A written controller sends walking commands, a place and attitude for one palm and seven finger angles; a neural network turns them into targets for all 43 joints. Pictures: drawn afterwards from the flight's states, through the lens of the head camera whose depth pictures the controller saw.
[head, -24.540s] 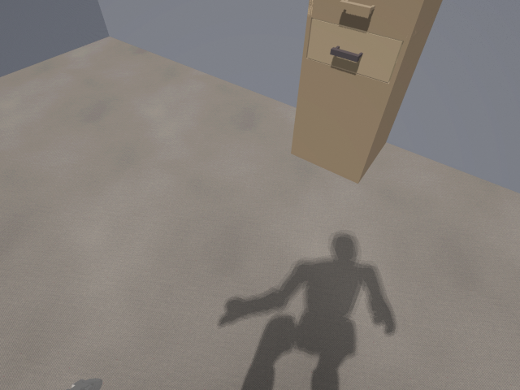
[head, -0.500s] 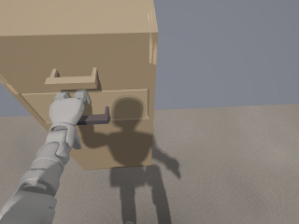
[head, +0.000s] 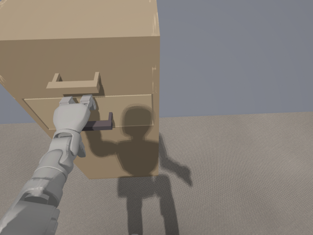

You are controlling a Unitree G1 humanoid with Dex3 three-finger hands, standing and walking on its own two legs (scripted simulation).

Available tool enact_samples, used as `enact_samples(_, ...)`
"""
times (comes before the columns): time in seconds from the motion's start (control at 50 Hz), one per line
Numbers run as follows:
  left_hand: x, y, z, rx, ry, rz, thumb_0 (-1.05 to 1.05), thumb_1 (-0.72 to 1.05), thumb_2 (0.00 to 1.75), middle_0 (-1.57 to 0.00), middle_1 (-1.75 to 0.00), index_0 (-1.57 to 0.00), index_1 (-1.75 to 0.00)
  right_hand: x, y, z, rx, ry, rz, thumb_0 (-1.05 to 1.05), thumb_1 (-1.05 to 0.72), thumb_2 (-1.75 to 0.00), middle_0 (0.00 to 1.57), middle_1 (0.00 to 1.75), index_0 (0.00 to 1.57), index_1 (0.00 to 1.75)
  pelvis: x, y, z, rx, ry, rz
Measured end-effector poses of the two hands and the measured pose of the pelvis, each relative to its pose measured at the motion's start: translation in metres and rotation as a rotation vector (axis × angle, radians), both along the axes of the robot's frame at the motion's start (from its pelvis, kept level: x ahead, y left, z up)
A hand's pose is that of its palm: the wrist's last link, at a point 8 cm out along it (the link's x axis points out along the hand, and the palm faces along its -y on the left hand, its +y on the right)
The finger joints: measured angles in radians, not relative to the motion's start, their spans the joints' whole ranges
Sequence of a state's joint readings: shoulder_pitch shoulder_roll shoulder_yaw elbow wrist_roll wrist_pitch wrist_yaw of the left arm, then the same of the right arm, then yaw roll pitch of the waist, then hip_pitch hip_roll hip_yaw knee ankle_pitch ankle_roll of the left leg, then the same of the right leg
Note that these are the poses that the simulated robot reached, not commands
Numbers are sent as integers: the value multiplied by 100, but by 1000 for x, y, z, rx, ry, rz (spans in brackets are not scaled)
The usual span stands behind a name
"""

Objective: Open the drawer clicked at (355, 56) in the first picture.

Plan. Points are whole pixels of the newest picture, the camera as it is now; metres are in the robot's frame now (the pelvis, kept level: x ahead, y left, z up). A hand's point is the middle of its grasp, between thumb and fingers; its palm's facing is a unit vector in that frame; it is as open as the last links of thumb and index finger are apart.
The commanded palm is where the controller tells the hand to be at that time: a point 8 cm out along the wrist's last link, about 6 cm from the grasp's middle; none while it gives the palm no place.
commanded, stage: lower the fingers behind the handle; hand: left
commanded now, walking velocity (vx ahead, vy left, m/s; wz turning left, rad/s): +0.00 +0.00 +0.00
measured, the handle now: (94, 120) +0.47 +0.22 -0.05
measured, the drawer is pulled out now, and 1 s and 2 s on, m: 0.00 0.00 0.00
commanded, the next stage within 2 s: lift the fingers back up to retry in 1.62 s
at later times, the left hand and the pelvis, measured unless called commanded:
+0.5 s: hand (82, 132) +0.41 +0.24 -0.03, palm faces -0.04 -0.03 -1.00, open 13.8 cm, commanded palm +0.40 +0.23 +0.03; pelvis +0.00 +0.00 -0.02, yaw -1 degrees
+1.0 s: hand (87, 132) +0.42 +0.23 -0.04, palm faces -0.01 -0.01 -1.00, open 13.8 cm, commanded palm +0.40 +0.23 -0.01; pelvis -0.01 +0.00 -0.03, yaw -1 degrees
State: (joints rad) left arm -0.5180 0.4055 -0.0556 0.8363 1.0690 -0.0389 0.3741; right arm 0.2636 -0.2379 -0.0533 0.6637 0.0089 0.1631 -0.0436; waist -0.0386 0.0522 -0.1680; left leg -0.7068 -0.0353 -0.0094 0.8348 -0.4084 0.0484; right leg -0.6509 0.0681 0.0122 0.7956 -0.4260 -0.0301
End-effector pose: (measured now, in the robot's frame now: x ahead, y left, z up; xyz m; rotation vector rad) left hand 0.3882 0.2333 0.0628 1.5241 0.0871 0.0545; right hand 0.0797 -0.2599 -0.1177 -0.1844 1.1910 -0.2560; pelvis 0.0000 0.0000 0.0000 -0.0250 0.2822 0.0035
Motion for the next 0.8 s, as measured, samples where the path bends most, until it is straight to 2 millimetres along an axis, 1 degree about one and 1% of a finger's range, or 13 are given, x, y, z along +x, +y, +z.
enact_samples(0.08, 3, 5, 0, 11, 19, 21, 0, -49, 30, -32, -120, -32, -120, -10, -5, -1, -1, 15, -17, 1, -90, -90, 20, 29, 20, 30, -1, -3, 0, 3, 6, -6)
enact_samples(0.16, 2, 9, -10, 14, 63, 24, 0, -49, 30, -32, -120, -32, -120, -22, -9, -2, -8, 45, -26, 1, -90, -90, 20, 29, 20, 30, -2, -5, -1, 4, 19, -5)
enact_samples(0.24, 2, 6, -19, 0, 65, -15, 0, -49, 30, -32, -120, -32, -120, -33, -14, -6, -23, 77, -34, 1, -90, -90, 20, 29, 20, 30, -3, -6, -5, 1, 39, -2)
enact_samples(0.36, 5, 2, -29, -7, -4, -29, 0, -49, 30, -32, -120, -32, -120, -42, -16, -15, -30, 112, -41, 1, -90, -90, 20, 29, 20, 30, -3, -5, -14, -1, 73, -8)
enact_samples(0.42, 6, 4, -34, 9, -12, 4, 0, -49, 30, -32, -120, -32, -120, -43, -14, -19, -20, 118, -42, 1, -90, -90, 20, 29, 20, 30, -4, -5, -16, -2, 81, -11)
enact_samples(0.52, 7, 8, -42, 19, 29, 43, 0, -49, 30, -32, -120, -32, -120, -41, -8, -20, -6, 111, -42, 1, -90, -90, 20, 29, 20, 30, -4, -3, -16, -4, 82, -11)
enact_samples(0.64, 9, 3, -44, -2, 40, 2, 0, -49, 30, -32, -120, -32, -120, -37, -2, -20, -10, 95, -36, 1, -90, -90, 20, 29, 20, 30, -3, -1, -17, -7, 88, -11)
enact_samples(0.8, 8, 1, -51, 9, -16, -15, 0, -49, 30, -32, -122, -32, -120, -34, 0, -27, -8, 96, -16, 1, -90, -90, 20, 29, 20, 30, -5, 3, -25, -11, 108, -12)
